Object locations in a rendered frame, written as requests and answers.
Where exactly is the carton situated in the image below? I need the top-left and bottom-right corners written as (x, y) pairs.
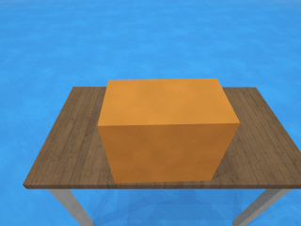
top-left (97, 78), bottom-right (240, 184)

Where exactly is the table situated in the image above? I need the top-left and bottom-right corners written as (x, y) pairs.
top-left (23, 87), bottom-right (301, 226)

